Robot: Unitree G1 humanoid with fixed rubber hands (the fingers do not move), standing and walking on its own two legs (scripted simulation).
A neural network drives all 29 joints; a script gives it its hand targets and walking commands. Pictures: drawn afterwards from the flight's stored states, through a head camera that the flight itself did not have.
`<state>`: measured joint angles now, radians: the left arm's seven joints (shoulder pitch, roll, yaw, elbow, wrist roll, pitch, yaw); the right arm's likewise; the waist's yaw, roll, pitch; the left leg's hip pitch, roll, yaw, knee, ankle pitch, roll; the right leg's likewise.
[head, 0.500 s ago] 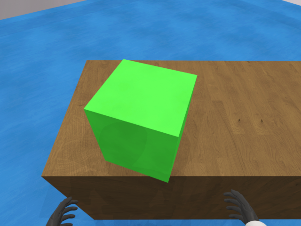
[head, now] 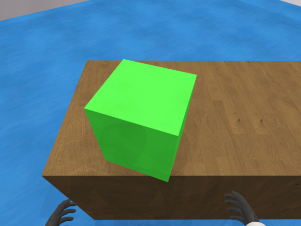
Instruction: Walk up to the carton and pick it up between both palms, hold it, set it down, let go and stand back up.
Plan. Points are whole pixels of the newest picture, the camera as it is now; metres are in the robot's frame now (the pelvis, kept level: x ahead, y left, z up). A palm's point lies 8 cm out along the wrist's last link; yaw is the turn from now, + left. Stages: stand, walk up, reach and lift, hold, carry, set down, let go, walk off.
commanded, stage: stand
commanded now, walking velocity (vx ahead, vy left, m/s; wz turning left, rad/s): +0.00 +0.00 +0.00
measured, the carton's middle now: (146, 122) +0.38 +0.02 +0.06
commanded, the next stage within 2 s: walk up in 0.04 s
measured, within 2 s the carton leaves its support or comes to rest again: neither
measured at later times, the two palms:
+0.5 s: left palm out of the picture +0.09 +0.32 -0.10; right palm out of the picture +0.08 -0.25 -0.09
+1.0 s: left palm out of the picture +0.00 +0.32 -0.09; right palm out of the picture +0.00 -0.25 -0.10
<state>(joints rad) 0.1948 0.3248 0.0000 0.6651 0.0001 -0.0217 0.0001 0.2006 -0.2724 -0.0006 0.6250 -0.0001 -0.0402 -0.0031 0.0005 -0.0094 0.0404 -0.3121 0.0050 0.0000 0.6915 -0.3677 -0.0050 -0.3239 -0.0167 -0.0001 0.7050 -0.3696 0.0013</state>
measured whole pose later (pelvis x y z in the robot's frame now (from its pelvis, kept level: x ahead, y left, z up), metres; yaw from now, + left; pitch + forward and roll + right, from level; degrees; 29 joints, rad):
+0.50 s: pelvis -0.04 +0.03 +0.00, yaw +0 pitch -3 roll -2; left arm 0.18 0.37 0.00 0.68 0.00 -0.01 0.04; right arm 0.23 -0.32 -0.02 0.64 0.00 0.00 0.00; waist 0.00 0.00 0.15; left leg -0.34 0.01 0.00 0.76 -0.38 0.04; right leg -0.40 0.00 0.00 0.88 -0.49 -0.01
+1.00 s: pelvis -0.11 +0.03 -0.01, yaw -1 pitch -5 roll -1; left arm 0.23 0.38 0.00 0.70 0.00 -0.01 -0.01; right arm 0.23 -0.33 -0.02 0.65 0.00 -0.02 0.00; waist 0.00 0.03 0.15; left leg -0.38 0.02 0.02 0.76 -0.30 0.03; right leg -0.30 0.02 0.00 0.76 -0.39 -0.02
